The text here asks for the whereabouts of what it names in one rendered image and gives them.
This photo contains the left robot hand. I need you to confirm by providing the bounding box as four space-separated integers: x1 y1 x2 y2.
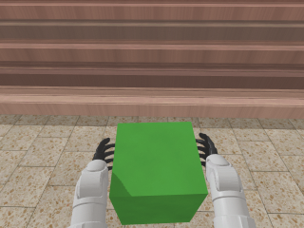
92 138 115 171

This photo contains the robot right forearm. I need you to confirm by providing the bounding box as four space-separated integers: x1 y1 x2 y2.
205 154 257 228

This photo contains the robot left forearm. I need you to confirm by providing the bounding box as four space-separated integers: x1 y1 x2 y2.
67 160 109 228

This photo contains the carton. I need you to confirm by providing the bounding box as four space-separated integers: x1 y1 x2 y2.
109 122 208 225

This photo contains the right robot hand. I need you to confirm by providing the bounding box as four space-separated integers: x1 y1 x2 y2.
195 133 219 167

